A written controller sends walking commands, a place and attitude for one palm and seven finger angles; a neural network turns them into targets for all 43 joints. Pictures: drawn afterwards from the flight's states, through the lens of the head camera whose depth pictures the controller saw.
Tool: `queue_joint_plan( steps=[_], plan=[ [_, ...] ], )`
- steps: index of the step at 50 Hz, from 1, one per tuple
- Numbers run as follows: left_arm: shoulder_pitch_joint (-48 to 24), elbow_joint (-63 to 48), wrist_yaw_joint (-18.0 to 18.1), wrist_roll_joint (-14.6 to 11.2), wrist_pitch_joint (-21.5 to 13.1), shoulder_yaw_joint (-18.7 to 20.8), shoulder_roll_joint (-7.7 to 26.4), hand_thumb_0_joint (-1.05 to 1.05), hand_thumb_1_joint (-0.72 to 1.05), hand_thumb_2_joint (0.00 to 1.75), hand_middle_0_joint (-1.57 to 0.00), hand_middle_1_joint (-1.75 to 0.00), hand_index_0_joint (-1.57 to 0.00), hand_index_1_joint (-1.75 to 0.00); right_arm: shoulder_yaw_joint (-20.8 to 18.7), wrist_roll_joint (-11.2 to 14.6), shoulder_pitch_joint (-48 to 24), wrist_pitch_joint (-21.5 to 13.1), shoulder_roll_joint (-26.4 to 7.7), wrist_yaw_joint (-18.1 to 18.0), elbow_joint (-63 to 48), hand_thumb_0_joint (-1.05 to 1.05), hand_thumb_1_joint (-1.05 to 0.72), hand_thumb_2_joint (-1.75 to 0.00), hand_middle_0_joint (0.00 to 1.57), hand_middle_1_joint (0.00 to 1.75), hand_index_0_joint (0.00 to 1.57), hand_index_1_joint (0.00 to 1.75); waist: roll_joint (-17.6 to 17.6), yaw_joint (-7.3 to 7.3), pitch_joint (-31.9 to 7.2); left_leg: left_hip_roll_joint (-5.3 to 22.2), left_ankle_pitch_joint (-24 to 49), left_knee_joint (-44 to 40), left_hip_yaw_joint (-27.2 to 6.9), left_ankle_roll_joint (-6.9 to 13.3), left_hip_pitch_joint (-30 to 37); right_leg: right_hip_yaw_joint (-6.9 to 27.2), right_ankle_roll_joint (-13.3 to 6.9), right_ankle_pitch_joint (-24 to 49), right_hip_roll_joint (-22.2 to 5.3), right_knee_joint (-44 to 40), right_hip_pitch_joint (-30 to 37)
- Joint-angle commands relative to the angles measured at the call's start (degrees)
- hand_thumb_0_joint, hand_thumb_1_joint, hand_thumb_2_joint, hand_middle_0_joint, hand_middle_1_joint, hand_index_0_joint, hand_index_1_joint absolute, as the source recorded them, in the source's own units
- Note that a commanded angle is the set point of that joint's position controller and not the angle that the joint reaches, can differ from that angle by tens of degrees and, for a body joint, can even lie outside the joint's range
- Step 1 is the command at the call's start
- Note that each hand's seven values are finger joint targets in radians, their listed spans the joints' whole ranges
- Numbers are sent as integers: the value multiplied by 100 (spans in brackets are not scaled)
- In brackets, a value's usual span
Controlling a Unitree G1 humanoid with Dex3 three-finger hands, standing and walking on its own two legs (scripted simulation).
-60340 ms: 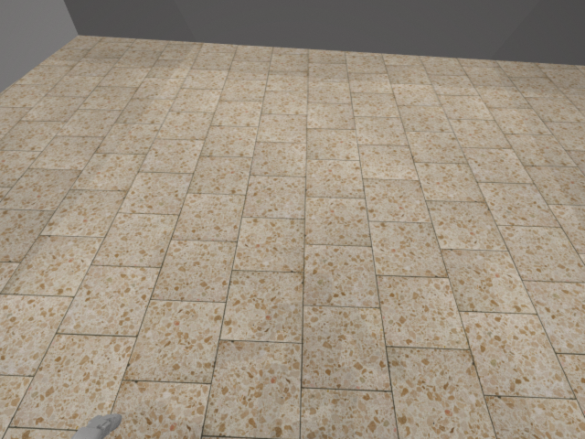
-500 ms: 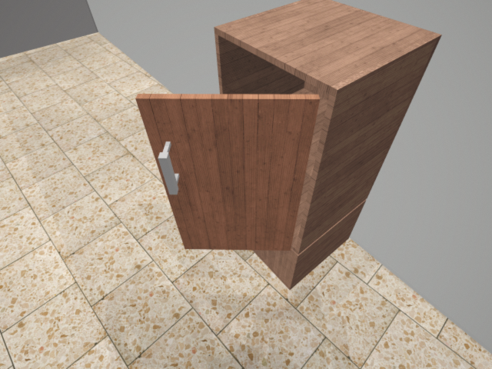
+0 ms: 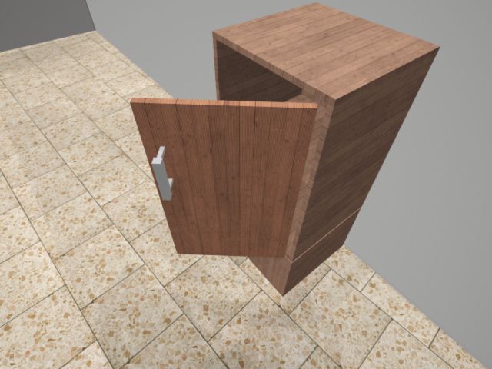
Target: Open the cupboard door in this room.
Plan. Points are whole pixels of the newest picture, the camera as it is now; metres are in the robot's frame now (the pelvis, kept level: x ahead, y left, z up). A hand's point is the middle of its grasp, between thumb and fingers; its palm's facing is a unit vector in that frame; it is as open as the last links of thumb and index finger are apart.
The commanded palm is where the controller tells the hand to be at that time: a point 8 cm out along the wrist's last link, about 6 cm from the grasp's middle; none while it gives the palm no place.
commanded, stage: come to a stop and stand still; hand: left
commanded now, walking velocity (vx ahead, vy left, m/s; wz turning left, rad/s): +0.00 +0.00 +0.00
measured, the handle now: (164, 173) +0.52 +0.22 -0.02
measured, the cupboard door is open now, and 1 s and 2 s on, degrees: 49 49 49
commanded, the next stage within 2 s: look again from close up in 0.12 s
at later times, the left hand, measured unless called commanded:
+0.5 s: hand out of the picture +0.01 +0.17 -0.18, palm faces +0.02 -0.98 -0.19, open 7.4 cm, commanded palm none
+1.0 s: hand (132, 324) +0.19 +0.20 -0.03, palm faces +0.24 -0.96 -0.14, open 7.5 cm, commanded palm +0.11 +0.23 -0.07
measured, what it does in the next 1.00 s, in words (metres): stands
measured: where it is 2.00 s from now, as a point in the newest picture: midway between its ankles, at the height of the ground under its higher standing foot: outside the picture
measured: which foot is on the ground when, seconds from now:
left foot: down 0.00-1.00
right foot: down 0.00-1.00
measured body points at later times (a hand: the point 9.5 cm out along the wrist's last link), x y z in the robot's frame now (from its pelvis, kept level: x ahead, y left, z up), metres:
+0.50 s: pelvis +0.01 +0.00 +0.00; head +0.02 +0.00 +0.45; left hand +0.01 +0.22 -0.16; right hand +0.01 -0.22 -0.16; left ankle -0.03 +0.11 -0.74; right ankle +0.01 -0.10 -0.74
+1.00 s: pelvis -0.01 +0.00 -0.01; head +0.00 -0.02 +0.44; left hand +0.18 +0.25 -0.02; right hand +0.09 -0.25 -0.13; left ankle -0.03 +0.11 -0.74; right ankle +0.01 -0.10 -0.74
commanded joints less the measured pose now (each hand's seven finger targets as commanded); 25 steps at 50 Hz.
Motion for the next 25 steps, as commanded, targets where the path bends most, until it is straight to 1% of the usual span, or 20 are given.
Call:
queue_joint_plan(
  steps=[1, 2, 3, 4, 7, 8, 9, 11, 12, 13, 16, 17, 18, 19, 21, 22, 23, 24, 25],
  plan=[
    [254, -184, 10, 15, -62, 128, 640, 0, 90, 90, -20, -30, -20, -30, -113, 21, 290, -87, -605, -41, -130, 0, -90, -90, 20, 30, 20, 30, -62, 38, 192, 607, 809, -496, -545, 64, -506, 715, -153, 1012, -638, -384, 252],
    [259, -185, 9, 15, -62, 132, 637, 0, 90, 90, -20, -30, -20, -30, -115, 17, 286, -94, -613, -42, -140, 0, -90, -90, 20, 30, 20, 30, -18, 37, 128, 605, 883, -504, -571, 69, -476, 718, -154, 1057, -629, -361, 288],
    [268, -188, 13, 20, -56, 139, 613, 0, 90, 90, -20, -30, -20, -30, -117, 23, 287, -97, -561, -49, -130, 0, -90, -90, 20, 30, 20, 30, -32, 53, 158, 623, 936, -512, -561, 75, -455, 674, -144, 1093, -617, -362, 284],
    [268, -182, 12, 15, -57, 133, 623, 0, 90, 90, -20, -30, -20, -30, -116, 21, 276, -101, -608, -52, -127, 0, -90, -90, 20, 30, 20, 30, 51, 45, 114, 622, 975, -500, -572, 73, -437, 691, -151, 1108, -628, -351, 305],
    [278, -156, 4, 15, -61, 141, 639, 0, 90, 90, -20, -30, -20, -30, -117, 20, 249, -98, -614, -54, -133, 0, -90, -90, 20, 30, 20, 30, 5, 52, 96, 621, 905, -496, -540, 62, -413, 709, -152, 1102, -631, -384, 310],
    [280, -163, 8, 22, -55, 137, 608, 0, 90, 90, -20, -30, -20, -30, -113, 27, 272, -98, -569, -59, -119, 0, -90, -90, 20, 30, 20, 30, -57, 43, 122, 638, 955, -529, -551, 72, -404, 681, -146, 1140, -606, -377, 316],
    [287, -156, 8, 20, -55, 131, 608, 0, 90, 90, -20, -30, -20, -30, -115, 26, 260, -98, -605, -60, -123, 0, -90, -90, 20, 30, 20, 30, 1, 58, 161, 622, 938, -510, -551, 68, -424, 694, -144, 1129, -621, -390, 299],
    [282, -151, 7, 17, -52, 137, 619, 0, 90, 90, -20, -30, -20, -30, -114, 23, 248, -92, -600, -61, -110, 0, -90, -90, 20, 30, 20, 30, -34, 49, 169, 626, 895, -524, -551, 60, -424, 695, -150, 1073, -619, -403, 294],
    [289, -139, 4, 16, -47, 130, 599, 0, 90, 90, -20, -30, -20, -30, -116, 22, 242, -88, -602, -62, -115, 0, -90, -90, 20, 30, 20, 30, 37, 50, 213, 624, 841, -540, -558, 60, -438, 706, -150, 984, -612, -424, 251],
    [309, -143, 6, 25, -41, 130, 582, 0, 90, 90, -20, -30, -20, -30, -106, 30, 267, -89, -541, -65, -103, 0, -90, -90, 20, 30, 20, 30, -41, 59, 258, 631, 838, -564, -544, 71, -450, 676, -141, 967, -599, -445, 256],
    [345, -125, 4, 17, -45, 130, 579, 0, 90, 90, -20, -30, -20, -30, -110, 22, 262, -91, -575, -64, -102, 0, -90, -90, 20, 30, 20, 30, 20, 60, 169, 616, 851, -540, -545, 67, -411, 703, -146, 976, -617, -450, 282],
    [345, -115, 2, 17, -51, 126, 597, 0, 90, 90, -20, -30, -20, -30, -114, 25, 262, -90, -577, -64, -101, 0, -90, -90, 20, 30, 20, 30, -32, 58, 160, 609, 866, -516, -550, 63, -400, 701, -145, 1034, -618, -448, 301],
    [357, -112, 6, 20, -42, 129, 544, 0, 90, 90, -20, -30, -20, -30, -113, 29, 272, -83, -515, -72, -78, 0, -90, -90, 20, 30, 20, 30, -59, 55, 215, 622, 824, -548, -532, 63, -404, 680, -143, 984, -600, -463, 261],
    [352, -114, 6, 18, -42, 120, 553, 0, 90, 90, -20, -30, -20, -30, -110, 25, 284, -83, -554, -72, -86, 0, -90, -90, 20, 30, 20, 30, -14, 53, 238, 609, 832, -542, -556, 67, -442, 704, -151, 969, -606, -461, 256],
    [361, -104, 5, 16, -47, 126, 561, 0, 90, 90, -20, -30, -20, -30, -113, 24, 297, -93, -556, -70, -72, 0, -90, -90, 20, 30, 20, 30, 1, 54, 151, 617, 903, -535, -550, 63, -395, 692, -149, 1035, -603, -429, 294],
    [373, -106, 5, 17, -52, 129, 571, 0, 90, 90, -20, -30, -20, -30, -112, 24, 302, -103, -557, -72, -68, 0, -90, -90, 20, 30, 20, 30, 62, 63, 110, 619, 985, -526, -551, 68, -383, 686, -156, 1125, -619, -418, 351],
    [394, -101, 10, 19, -48, 129, 547, 0, 90, 90, -20, -30, -20, -30, -109, 31, 313, -100, -508, -78, -60, 0, -90, -90, 20, 30, 20, 30, -9, 67, 125, 631, 991, -536, -544, 70, -364, 660, -145, 1142, -601, -421, 351],
    [391, -93, 9, 17, -47, 122, 555, 0, 90, 90, -20, -30, -20, -30, -109, 32, 308, -98, -547, -79, -59, 0, -90, -90, 20, 30, 20, 30, 27, 67, 158, 620, 931, -525, -542, 63, -411, 675, -144, 1087, -612, -432, 335],
    [407, -85, 8, 14, -50, 123, 553, 0, 90, 90, -20, -30, -20, -30, -112, 28, 297, -95, -536, -77, -61, 0, -90, -90, 20, 30, 20, 30, -7, 68, 165, 612, 941, -507, -546, 63, -393, 682, -149, 1119, -615, -432, 314]
  ],
)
